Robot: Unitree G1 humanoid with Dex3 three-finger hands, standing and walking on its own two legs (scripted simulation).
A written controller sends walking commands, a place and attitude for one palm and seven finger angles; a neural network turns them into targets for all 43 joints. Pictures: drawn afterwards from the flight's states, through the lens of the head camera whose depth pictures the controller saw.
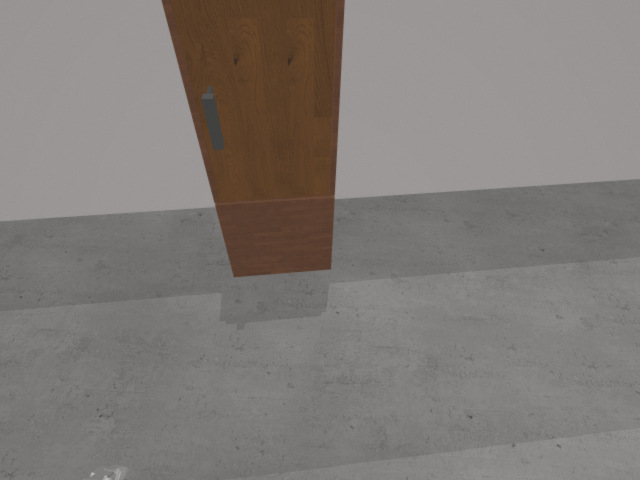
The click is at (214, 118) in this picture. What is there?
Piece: cupboard door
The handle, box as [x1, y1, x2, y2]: [201, 86, 223, 149]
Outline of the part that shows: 208,86 207,92 205,94 202,94 201,99 213,149 222,149 223,141 213,93 211,92 211,86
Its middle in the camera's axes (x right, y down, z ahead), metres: -0.27 -0.30 +0.96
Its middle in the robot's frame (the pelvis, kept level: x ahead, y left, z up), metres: +0.91 +0.32 -0.04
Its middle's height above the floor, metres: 0.73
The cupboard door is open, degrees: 0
